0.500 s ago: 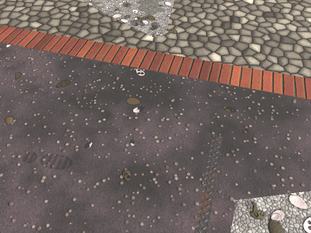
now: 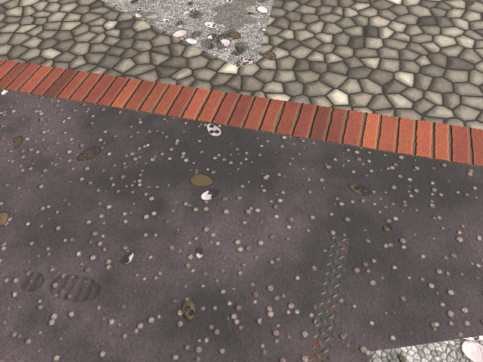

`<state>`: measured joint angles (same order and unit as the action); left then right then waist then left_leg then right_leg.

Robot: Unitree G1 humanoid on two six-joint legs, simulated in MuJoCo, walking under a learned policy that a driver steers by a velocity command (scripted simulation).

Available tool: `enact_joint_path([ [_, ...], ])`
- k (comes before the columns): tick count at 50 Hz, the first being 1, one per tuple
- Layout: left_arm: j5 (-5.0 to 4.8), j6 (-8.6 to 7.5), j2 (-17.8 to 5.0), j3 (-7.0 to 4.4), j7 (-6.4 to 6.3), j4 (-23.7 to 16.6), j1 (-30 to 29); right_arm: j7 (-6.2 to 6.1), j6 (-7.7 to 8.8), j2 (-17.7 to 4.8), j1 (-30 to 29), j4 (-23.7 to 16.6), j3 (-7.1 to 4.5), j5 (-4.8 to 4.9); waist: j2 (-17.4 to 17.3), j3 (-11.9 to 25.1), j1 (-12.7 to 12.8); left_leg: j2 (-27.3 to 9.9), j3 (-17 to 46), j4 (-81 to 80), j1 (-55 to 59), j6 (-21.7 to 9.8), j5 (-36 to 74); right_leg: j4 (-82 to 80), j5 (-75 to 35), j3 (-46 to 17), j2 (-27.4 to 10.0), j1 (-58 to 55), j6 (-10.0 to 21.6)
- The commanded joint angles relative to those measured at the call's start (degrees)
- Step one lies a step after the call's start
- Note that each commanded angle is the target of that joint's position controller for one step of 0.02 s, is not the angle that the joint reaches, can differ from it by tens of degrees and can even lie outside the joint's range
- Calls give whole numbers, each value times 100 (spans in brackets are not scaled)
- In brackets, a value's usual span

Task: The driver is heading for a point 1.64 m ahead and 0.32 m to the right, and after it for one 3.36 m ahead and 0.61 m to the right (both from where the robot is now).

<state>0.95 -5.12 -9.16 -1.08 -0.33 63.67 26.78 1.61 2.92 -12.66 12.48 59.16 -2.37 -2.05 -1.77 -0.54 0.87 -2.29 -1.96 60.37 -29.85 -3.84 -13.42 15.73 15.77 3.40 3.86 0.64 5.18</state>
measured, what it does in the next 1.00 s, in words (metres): walks ahead, turning right: left foot, then right foot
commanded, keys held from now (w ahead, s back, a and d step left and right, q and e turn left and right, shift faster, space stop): w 0.40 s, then w+e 0.60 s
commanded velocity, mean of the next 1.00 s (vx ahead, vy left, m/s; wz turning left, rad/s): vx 0.48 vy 0.00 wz -0.23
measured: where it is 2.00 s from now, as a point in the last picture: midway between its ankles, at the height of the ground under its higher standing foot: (324, 208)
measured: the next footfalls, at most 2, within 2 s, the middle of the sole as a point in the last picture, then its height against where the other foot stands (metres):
left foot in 0.26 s outside the picture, level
right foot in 0.80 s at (299, 332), level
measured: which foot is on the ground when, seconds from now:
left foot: up 0.00-0.24, down 0.26-0.82, up 0.84-1.00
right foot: down 0.00-0.24, up 0.26-0.78, down 0.80-1.00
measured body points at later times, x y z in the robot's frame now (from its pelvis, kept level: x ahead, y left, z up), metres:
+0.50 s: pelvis +0.28 +0.03 +0.00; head +0.30 +0.03 +0.45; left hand +0.36 +0.26 -0.15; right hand +0.24 -0.22 -0.15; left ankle +0.27 +0.07 -0.74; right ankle +0.32 -0.13 -0.66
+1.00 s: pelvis +0.56 -0.05 -0.01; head +0.59 -0.06 +0.44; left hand +0.66 +0.21 -0.14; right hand +0.60 -0.32 -0.13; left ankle +0.61 +0.11 -0.66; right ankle +0.56 -0.08 -0.74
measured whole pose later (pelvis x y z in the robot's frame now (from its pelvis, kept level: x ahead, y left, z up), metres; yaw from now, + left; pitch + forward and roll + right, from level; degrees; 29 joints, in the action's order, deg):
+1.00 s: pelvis +0.56 -0.05 -0.01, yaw -17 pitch +0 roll +0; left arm 0.2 -2.8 -13.9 -4.4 0.2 56.2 17.2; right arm 0.1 4.3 -12.5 10.2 49.5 -2.3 -2.4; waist -0.8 -3.2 0.5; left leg -5.7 1.7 65.4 -31.3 0.1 -16.9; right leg 21.3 10.6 0.8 9.0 10.7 9.0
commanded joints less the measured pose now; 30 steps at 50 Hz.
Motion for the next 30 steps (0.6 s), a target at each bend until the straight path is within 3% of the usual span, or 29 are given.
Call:
enact_joint_path([
  [1,-13,-84,-558,-27,-37,5,604,22,-36,-149,-470,-407,-13,22,614,-583,5,-10,-237,-214,-1228,121,305,-612,-3110,-947,-1403,-368,355],
  [5,-2,-87,-531,37,-80,16,658,25,-50,18,-1519,-836,106,91,700,-836,154,214,-591,-1761,-751,114,778,-708,-3746,-612,-1237,-26,302],
  [8,10,-118,-685,19,-110,56,649,-28,-46,-106,-1579,-950,103,124,804,-737,53,431,-734,-2481,12,-140,849,-481,-4940,-496,-1393,-185,281],
  [10,8,-135,-818,-20,-137,30,467,-106,-4,-340,-894,-795,5,121,848,-314,-311,670,-707,-2605,824,-377,636,381,-6309,-405,-1479,-447,209],
  [11,18,-116,-887,-43,-142,4,351,-146,38,-479,-135,-560,-79,132,861,75,-625,742,-597,-2761,1492,-503,575,1213,-6488,-394,-1488,-522,199],
  [12,-17,-87,-942,-65,-126,-35,189,-191,81,-582,719,-285,-162,106,781,460,-1024,633,-471,-3222,2505,-626,794,2291,-5900,-304,-1386,-177,173],
  [13,-38,-82,-754,-18,-79,-163,211,-248,100,-972,1527,-119,-291,-34,323,975,-1241,-394,665,-3381,3713,-871,-173,3880,-3977,-162,-1116,828,160],
  [14,-120,-44,-3,79,-1,-240,922,-212,86,-1366,1560,-171,-368,-151,-858,1463,-642,-2125,3660,-3819,4939,-1741,-329,6162,1373,-81,-21,2817,-13],
  [15,-44,-2,-643,-84,-3,-264,500,-142,39,-1151,1177,-172,-367,118,-175,1238,-713,-1971,4338,-4593,4477,-1862,-1481,6633,1111,-697,-102,3464,105],
  [16,-3,-18,-752,-129,14,-519,-138,-131,59,-799,486,-300,-266,180,-80,239,-446,-1809,3399,-4856,3559,-1617,-1726,6373,483,-689,-460,3749,153],
  [17,20,-44,-708,-141,32,-593,-443,-104,124,-445,192,-332,-180,161,201,-192,-315,-1558,2801,-5071,2784,-1420,-1016,6035,136,-668,-631,3521,153],
  [19,109,74,-470,-136,75,-546,-321,-149,244,-97,279,-172,-55,118,234,-330,58,-1105,1817,-5185,1958,-1083,260,5507,-9,-666,-841,2836,30],
  [21,118,196,-272,-122,129,-544,-250,-182,348,-159,593,-35,-39,117,137,-303,176,-977,1290,-5234,1838,-994,1002,5195,-22,-568,-861,2720,-79],
  [24,100,322,-378,-155,178,-796,-904,-198,408,-396,939,43,-65,106,4,-509,120,-867,672,-5437,1919,-801,1288,4726,-558,-484,-938,3330,-153],
  [27,36,315,-412,-147,221,-1089,-1687,-208,406,-327,1213,51,-18,108,-62,-620,-65,-703,154,-5461,2172,-493,1973,3913,-1267,-358,-876,3710,-182],
  [30,1,276,-291,-72,248,-1305,-2310,-247,417,-301,1429,73,26,132,-126,-619,-228,-648,-273,-5370,2445,-303,2709,2877,-1772,-5,-730,3529,-170],
])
